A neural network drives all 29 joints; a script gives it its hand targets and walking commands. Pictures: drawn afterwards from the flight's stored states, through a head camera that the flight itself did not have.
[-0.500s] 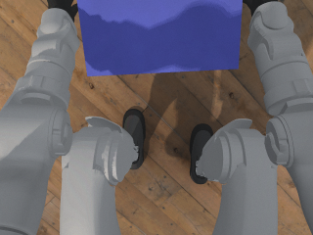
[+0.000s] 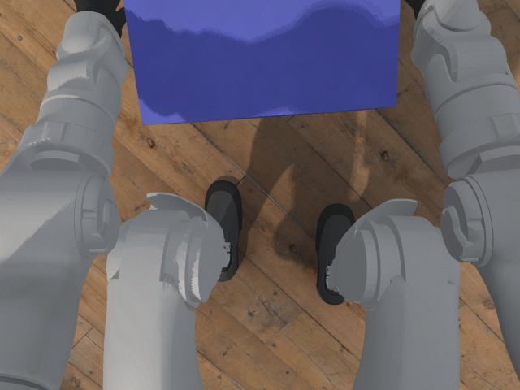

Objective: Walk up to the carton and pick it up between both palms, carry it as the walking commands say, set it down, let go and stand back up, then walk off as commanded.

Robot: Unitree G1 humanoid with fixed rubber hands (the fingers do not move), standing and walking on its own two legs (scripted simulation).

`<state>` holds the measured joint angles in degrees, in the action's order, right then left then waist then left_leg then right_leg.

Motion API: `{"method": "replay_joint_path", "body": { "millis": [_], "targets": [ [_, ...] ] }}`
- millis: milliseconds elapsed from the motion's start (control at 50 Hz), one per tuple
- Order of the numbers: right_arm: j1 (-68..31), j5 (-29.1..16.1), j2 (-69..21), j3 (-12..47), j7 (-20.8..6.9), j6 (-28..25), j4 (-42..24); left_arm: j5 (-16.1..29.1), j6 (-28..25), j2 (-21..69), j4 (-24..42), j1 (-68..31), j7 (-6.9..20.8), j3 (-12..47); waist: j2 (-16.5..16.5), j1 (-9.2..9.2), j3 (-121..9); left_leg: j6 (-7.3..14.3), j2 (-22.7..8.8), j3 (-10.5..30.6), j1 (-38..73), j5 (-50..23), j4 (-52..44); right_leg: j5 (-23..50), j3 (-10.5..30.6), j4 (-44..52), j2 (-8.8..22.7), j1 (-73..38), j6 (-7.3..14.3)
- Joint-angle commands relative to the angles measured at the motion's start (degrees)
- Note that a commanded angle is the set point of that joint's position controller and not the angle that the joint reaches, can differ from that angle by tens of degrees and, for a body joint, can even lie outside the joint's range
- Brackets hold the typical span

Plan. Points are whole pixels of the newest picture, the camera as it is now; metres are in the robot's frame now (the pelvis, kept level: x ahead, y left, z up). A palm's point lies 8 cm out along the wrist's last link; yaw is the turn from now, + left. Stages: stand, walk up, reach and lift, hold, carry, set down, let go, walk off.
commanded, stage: reach and lift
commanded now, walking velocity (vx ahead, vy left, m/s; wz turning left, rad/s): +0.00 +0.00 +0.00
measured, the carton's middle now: (263, 32) +0.53 +0.04 -0.26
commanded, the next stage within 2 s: none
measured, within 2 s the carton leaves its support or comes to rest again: leaves its support in 0.22 s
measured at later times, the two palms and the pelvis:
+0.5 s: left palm out of the picture +0.53 +0.21 -0.13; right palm out of the picture +0.55 -0.16 -0.12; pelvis -0.01 +0.00 +0.00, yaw -2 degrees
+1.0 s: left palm out of the picture +0.52 +0.21 -0.04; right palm out of the picture +0.54 -0.16 -0.04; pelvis +0.01 +0.00 +0.04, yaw -2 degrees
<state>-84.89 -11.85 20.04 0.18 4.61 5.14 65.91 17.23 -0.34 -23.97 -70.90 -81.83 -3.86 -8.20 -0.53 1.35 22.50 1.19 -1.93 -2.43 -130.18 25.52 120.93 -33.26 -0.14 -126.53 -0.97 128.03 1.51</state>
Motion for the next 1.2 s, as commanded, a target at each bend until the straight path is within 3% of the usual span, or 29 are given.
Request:
{"method": "replay_joint_path", "body": {
  "millis": [0, 40, 60, 80, 100, 140, 160, 180, 200, 380, 460, 480, 500, 520, 560, 640, 660, 700, 880, 900, 920, 960, 980, 1040, 1060, 1080, 1120, 1160, 1180],
  "targets": [
    [-28.26, -3.0, -48.31, 11.25, -13.11, -0.58, -16.15, -0.43, 3.86, 48.32, 14.17, -29.12, 12.22, 13.56, -2.36, 5.72, -68.7, -0.1, 4.76, 0.27, 31.78, -14.66, -3.25, 14.12, -0.53, 10.22, -4.78, -22.84, -0.2],
    [-29.17, -3.82, -47.42, 11.75, -12.99, -0.63, -18.47, -0.76, 3.86, 48.14, 16.38, -29.72, 11.64, 13.49, -0.99, 6.29, -74.32, 0.01, 5.03, 0.16, 36.63, -16.44, -3.4, 15.15, -1.19, 9.9, -5.32, -23.41, -0.53],
    [-29.02, -3.8, -47.26, 11.76, -12.69, -0.64, -19.69, 0.13, 3.44, 47.22, 19.19, -31.21, 11.24, 15.06, -2.09, 4.85, -77.69, -0.01, 4.67, 0.65, 38.98, -18.5, -3.47, 17.17, -1.5, 9.73, -5.59, -24.43, -0.57],
    [-29.8, -4.09, -46.56, 11.6, -12.31, -0.89, -19.47, -1.21, 3.86, 47.67, 16.2, -29.65, 11.12, 13.41, 0.02, 6.34, -76.77, -0.37, 4.46, -0.16, 38.71, -17.81, -3.48, 16.47, -0.91, 10.7, -5.17, -24.86, -0.6],
    [-28.95, -4.48, -49.51, 13.21, -12.17, -0.48, -23.76, 0.89, 3.46, 49.58, 23.29, -31.56, 11.17, 16.01, -2.04, 5.69, -85.42, -0.29, 5.4, -0.01, 41.8, -21.67, -3.23, 20.48, -1.19, 10.14, -5.75, -29.06, -0.51],
    [-32.47, -5.46, -48.59, 13.94, -11.54, -1.14, -27.37, 2.03, 3.93, 50.31, 23.89, -32.12, 10.5, 16.5, -2.38, 5.63, -92.25, -0.49, 5.29, 0.37, 45.26, -23.61, -3.4, 21.73, -2.24, 9.9, -5.48, -32.77, -0.6],
    [-32.89, -6.03, -47.24, 12.39, -11.49, -1.18, -25.94, 0.73, 3.94, 47.94, 21.96, -32.16, 9.76, 14.86, -0.57, 7.3, -89.82, -0.37, 4.74, -0.64, 45.6, -21.06, -3.52, 19.02, -1.91, 10.59, -5.59, -29.98, -0.67],
    [-33.86, -7.3, -49.32, 14.73, -11.55, -0.88, -29.98, 1.82, 3.76, 50.03, 26.94, -32.65, 9.61, 16.5, -1.08, 7.8, -96.08, -0.04, 5.59, -0.6, 49.06, -24.06, -4.11, 21.32, -1.88, 10.95, -6.26, -32.3, -0.87],
    [-30.83, -6.49, -50.29, 13.17, -11.62, -0.42, -24.7, 1.34, 3.8, 48.84, 24.89, -32.6, 9.3, 15.73, -2.05, 7.37, -93.39, -0.18, 5.07, -0.71, 47.9, -22.94, -3.75, 19.74, -2.35, 10.46, -6.12, -31.08, -0.87],
    [-33.9, -7.94, -54.19, 14.86, -11.72, 3.15, -31.17, 2.05, 6.13, 47.98, 37.76, -40.17, 8.46, 15.88, -3.83, 9.93, -109.04, 0.29, 5.41, -1.91, 55.23, -17.96, -6.55, 15.59, -3.06, 12.57, -6.5, -38.85, -1.07],
    [-32.56, -5.79, -53.92, 12.43, -12.75, 4.56, -26.39, 0.6, 8.15, 50.01, 33.19, -39.34, 9.3, 14.98, -1.71, 9.47, -101.7, -0.14, 5.23, -2.4, 51.8, -12.09, -7.71, 10.0, -2.87, 13.87, -6.16, -35.2, 0.26],
    [-33.27, -6.6, -55.55, 13.24, -12.93, 4.81, -28.77, 0.47, 8.52, 50.48, 34.22, -39.88, 9.42, 15.24, -1.67, 10.57, -104.59, -0.04, 5.32, -2.28, 53.78, -12.95, -8.03, 10.71, -2.91, 13.71, -6.3, -36.52, 0.18],
    [-34.05, -5.36, -54.47, 11.13, -13.47, 5.03, -27.14, -0.52, 9.18, 52.03, 30.12, -37.35, 9.73, 14.12, -1.13, 9.42, -100.82, 0.07, 5.42, -2.12, 52.01, -11.59, -8.36, 8.7, -3.44, 13.88, -6.39, -33.42, 0.2],
    [-33.15, -5.8, -57.49, 12.48, -13.77, 5.25, -29.68, 0.44, 8.89, 53.48, 35.33, -39.43, 10.03, 14.83, -2.55, 10.02, -104.34, 0.19, 5.82, -1.93, 52.93, -13.18, -8.59, 10.64, -3.13, 14.36, -6.53, -35.95, 0.27],
    [-30.4, -3.76, -56.9, 9.3, -14.16, 5.84, -23.95, -1.01, 9.41, 52.87, 31.12, -37.71, 10.54, 12.56, -2.44, 8.53, -97.92, 0.1, 5.27, -2.05, 49.09, -9.49, -9.23, 7.57, -3.68, 14.88, -6.35, -32.6, 0.32],
    [-29.05, -0.97, -59.18, 7.32, -15.02, 7.29, -24.06, -2.49, 10.79, 56.44, 30.5, -36.29, 12.25, 11.69, -2.23, 6.65, -97.54, 0.08, 5.93, -1.53, 48.82, -9.71, -10.38, 8.15, -4.34, 15.12, -6.58, -31.66, 0.21],
    [-27.15, -0.55, -58.81, 6.99, -15.37, 7.47, -24.83, -3.25, 11.26, 57.43, 30.51, -33.46, 12.66, 11.74, -0.28, 7.88, -97.08, -0.15, 5.95, -2.07, 48.07, -10.53, -9.98, 8.35, -3.57, 15.19, -6.87, -30.4, 0.44],
    [-26.12, 1.1, -58.32, 4.77, -15.63, 8.0, -22.6, -3.62, 11.56, 56.89, 31.53, -35.5, 13.07, 10.47, -1.31, 5.53, -95.32, -0.06, 5.64, -1.21, 47.63, -8.61, -10.71, 6.66, -4.72, 15.02, -6.63, -28.76, 0.2],
    [-25.59, 3.55, -60.94, 6.29, -15.21, 8.23, -30.62, -7.86, 13.1, 60.54, 31.83, -26.32, 14.38, 6.28, -4.05, 9.25, -94.55, -0.02, 7.39, -2.19, 43.75, -13.52, -13.34, 11.01, -3.26, 19.85, -7.42, -30.42, -0.67],
    [-22.83, 5.0, -61.43, 3.63, -15.2, 8.47, -26.09, -9.35, 13.59, 59.9, 28.27, -23.65, 14.68, 4.82, -5.39, 7.99, -88.13, 0.35, 7.21, -1.09, 40.76, -11.93, -14.18, 9.62, -3.58, 19.97, -7.59, -27.15, -0.54],
    [-20.67, 5.97, -61.62, 2.75, -15.43, 8.62, -24.13, -11.07, 13.76, 60.24, 26.24, -20.91, 14.75, 3.18, -3.53, 9.12, -84.14, 0.52, 7.49, -1.31, 39.06, -9.35, -15.16, 7.43, -3.61, 20.33, -7.31, -24.49, -0.68],
    [-19.61, 6.53, -62.54, 2.49, -15.59, 9.38, -24.96, -11.03, 14.38, 60.9, 31.55, -23.34, 14.82, 4.64, -3.71, 8.51, -89.29, 0.23, 7.58, -0.75, 43.85, -10.97, -16.99, 7.95, -3.79, 22.07, -8.02, -26.55, -0.58],
    [-18.38, 8.42, -61.3, -0.14, -15.66, 9.62, -21.39, -11.46, 14.86, 60.9, 28.85, -23.31, 14.98, 4.11, -2.68, 6.81, -83.33, -0.04, 7.51, -0.24, 41.22, -9.03, -17.06, 5.37, -4.03, 22.41, -8.07, -21.43, -0.27],
    [-16.97, 9.7, -61.44, -1.44, -15.83, 10.25, -20.6, -13.47, 15.43, 60.71, 30.35, -20.71, 15.02, 2.82, -2.5, 6.94, -85.35, -0.49, 7.64, -1.02, 42.49, -7.79, -18.77, 5.18, -3.6, 24.27, -8.1, -24.16, -0.55],
    [-16.54, 9.23, -61.48, 0.2, -16.06, 10.53, -21.53, -13.16, 15.77, 60.67, 32.56, -22.06, 15.23, 3.94, -1.35, 8.44, -88.54, -0.64, 8.31, -2.15, 42.41, -9.03, -18.95, 7.13, -2.96, 25.19, -8.23, -28.34, -0.44],
    [-14.62, 10.74, -63.27, -0.81, -15.88, 11.12, -19.47, -13.12, 16.26, 61.9, 30.69, -21.15, 15.4, 3.77, -2.88, 6.39, -86.79, -0.52, 8.07, -1.35, 41.69, -8.59, -19.33, 6.85, -2.57, 25.75, -8.36, -27.2, -0.48],
    [-13.54, 11.39, -63.13, -1.44, -16.2, 11.33, -17.7, -14.89, 16.63, 60.87, 28.75, -17.4, 15.9, 2.59, -3.67, 7.86, -85.8, -0.46, 7.96, -0.91, 41.78, -8.89, -20.84, 6.37, -2.93, 26.52, -8.17, -26.47, -0.75],
    [-10.85, 12.43, -64.98, -2.51, -16.62, 12.11, -15.7, -16.55, 17.36, 63.36, 27.88, -15.08, 16.16, 1.53, -1.13, 8.21, -85.45, -1.14, 8.31, -2.01, 42.09, -8.35, -22.1, 6.17, -2.8, 28.0, -8.52, -27.28, -0.66],
    [-11.81, 11.29, -65.09, -0.37, -16.71, 12.23, -17.74, -15.88, 17.39, 63.37, 31.15, -15.63, 16.31, 3.06, -2.75, 9.0, -90.05, -1.14, 8.39, -2.14, 43.97, -10.69, -22.76, 9.07, -2.66, 28.48, -8.48, -31.12, -1.13]
  ]
}}
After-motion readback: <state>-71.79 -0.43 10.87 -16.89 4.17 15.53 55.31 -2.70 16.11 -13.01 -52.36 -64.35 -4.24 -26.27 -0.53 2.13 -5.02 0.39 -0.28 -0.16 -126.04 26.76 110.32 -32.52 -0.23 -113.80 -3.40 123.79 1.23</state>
